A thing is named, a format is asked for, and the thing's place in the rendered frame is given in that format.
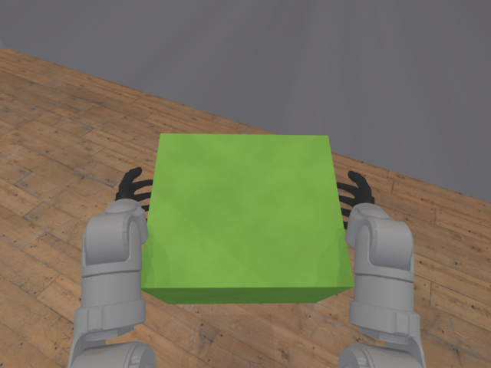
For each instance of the robot left hand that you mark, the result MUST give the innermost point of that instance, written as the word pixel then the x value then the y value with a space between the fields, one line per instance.
pixel 127 188

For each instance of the carton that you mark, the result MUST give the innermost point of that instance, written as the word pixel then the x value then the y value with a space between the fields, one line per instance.
pixel 244 219

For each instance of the robot left forearm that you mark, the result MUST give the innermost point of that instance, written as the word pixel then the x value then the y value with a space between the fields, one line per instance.
pixel 111 258

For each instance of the robot right upper arm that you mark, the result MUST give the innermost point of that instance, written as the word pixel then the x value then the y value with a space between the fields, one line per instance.
pixel 359 355

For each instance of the robot left upper arm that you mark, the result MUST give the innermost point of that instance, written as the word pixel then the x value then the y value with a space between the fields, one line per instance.
pixel 133 354

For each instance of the robot right hand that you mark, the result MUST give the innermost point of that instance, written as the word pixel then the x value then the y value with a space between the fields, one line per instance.
pixel 362 193

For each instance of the robot right forearm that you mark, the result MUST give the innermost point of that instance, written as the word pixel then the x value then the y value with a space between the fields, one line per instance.
pixel 383 306

